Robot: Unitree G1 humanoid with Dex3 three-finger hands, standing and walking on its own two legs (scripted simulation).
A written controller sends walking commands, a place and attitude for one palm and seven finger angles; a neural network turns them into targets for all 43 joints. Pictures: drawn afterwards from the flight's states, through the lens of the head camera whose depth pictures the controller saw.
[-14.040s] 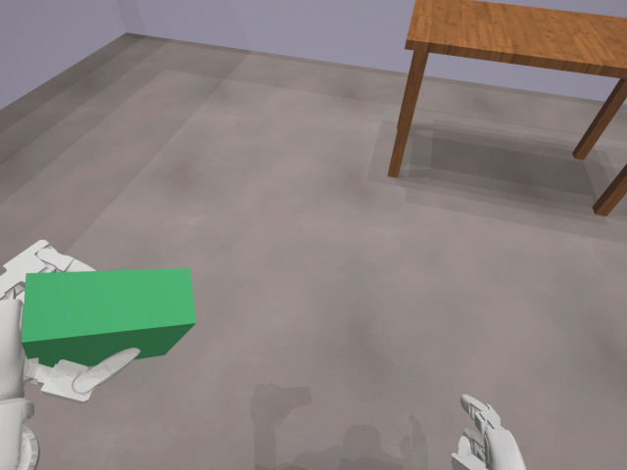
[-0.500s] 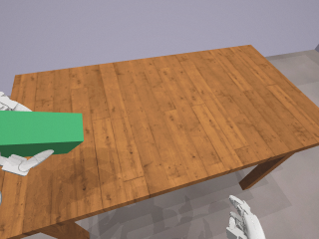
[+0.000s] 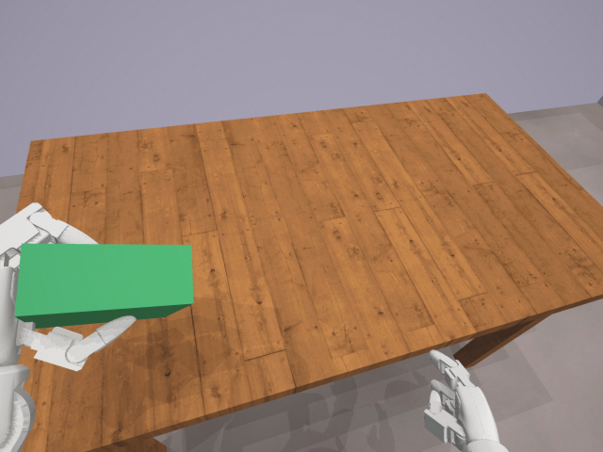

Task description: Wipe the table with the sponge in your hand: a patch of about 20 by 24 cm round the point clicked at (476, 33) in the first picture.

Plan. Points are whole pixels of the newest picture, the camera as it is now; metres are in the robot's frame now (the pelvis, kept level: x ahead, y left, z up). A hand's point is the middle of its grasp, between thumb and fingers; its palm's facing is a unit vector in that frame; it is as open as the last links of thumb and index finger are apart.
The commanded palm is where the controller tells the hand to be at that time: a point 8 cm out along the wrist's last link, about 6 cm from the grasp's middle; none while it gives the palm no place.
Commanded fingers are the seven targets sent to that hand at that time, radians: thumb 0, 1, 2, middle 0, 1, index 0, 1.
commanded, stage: come to a stop and stand still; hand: left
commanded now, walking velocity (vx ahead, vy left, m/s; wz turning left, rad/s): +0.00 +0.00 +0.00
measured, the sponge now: (133, 287) +0.24 +0.20 +0.13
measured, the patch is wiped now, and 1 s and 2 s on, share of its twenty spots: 0.00 0.00 0.00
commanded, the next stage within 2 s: look again from close up in 0.26 s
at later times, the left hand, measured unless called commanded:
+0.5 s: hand (67, 310) +0.20 +0.24 +0.15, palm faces +0.37 -0.85 -0.38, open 9.8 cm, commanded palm +0.14 +0.27 +0.18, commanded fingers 0.00 0.10 1.30 -1.20 -1.60 -1.20 -1.60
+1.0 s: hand (75, 291) +0.21 +0.24 +0.17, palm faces +0.30 -0.77 -0.56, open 9.8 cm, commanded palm +0.15 +0.27 +0.17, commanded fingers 0.00 0.10 1.30 -1.20 -1.60 -1.20 -1.60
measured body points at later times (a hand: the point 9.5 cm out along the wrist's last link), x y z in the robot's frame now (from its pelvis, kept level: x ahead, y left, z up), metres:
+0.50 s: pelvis -0.02 -0.01 +0.00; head +0.01 +0.02 +0.45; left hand +0.18 +0.29 +0.17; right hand +0.16 -0.23 -0.07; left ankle -0.02 +0.08 -0.74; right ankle +0.01 -0.15 -0.74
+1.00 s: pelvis -0.01 -0.02 +0.00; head -0.02 -0.04 +0.44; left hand +0.19 +0.27 +0.20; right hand +0.19 -0.24 -0.08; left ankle -0.02 +0.08 -0.74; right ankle +0.01 -0.15 -0.74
